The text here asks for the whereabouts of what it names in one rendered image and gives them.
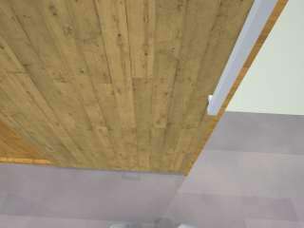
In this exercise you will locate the wardrobe door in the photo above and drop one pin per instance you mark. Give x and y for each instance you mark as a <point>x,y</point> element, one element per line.
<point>12,145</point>
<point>115,84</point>

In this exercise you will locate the handle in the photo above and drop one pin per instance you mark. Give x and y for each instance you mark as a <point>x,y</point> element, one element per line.
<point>253,26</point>

